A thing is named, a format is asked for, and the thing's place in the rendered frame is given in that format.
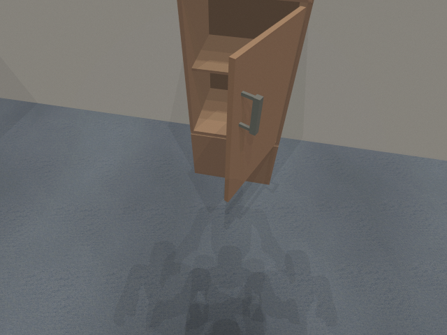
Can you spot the cupboard door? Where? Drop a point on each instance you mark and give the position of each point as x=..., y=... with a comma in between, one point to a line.
x=263, y=66

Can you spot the handle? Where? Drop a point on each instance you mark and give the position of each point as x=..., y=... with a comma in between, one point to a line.
x=255, y=113

